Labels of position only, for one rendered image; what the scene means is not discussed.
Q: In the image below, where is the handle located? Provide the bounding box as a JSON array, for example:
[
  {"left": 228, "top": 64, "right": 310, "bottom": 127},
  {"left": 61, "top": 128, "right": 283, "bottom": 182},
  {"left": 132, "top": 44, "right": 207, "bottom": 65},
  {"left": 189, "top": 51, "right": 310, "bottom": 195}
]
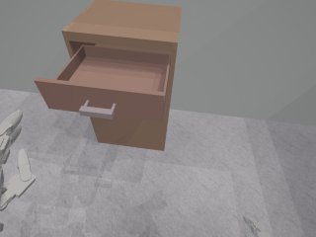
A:
[{"left": 79, "top": 100, "right": 117, "bottom": 119}]

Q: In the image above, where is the drawer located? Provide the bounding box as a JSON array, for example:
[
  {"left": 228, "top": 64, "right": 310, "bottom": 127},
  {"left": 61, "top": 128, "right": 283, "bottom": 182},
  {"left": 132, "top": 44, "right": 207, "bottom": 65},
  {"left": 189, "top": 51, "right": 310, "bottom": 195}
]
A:
[{"left": 34, "top": 44, "right": 172, "bottom": 122}]

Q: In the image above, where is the robot right hand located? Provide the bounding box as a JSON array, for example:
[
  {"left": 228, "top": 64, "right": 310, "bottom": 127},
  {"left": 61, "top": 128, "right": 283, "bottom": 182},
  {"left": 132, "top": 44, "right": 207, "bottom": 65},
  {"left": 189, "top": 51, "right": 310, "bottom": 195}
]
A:
[{"left": 243, "top": 214, "right": 272, "bottom": 237}]

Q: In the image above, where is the cabinet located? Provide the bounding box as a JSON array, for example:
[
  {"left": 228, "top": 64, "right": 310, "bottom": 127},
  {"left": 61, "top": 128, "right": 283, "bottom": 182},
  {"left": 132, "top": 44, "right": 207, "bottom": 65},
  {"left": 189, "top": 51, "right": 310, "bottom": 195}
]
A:
[{"left": 61, "top": 0, "right": 182, "bottom": 151}]

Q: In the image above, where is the robot left hand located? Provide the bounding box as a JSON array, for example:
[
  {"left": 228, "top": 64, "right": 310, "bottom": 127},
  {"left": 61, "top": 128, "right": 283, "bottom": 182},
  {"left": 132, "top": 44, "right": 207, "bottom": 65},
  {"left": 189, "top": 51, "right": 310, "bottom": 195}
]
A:
[{"left": 0, "top": 110, "right": 37, "bottom": 211}]

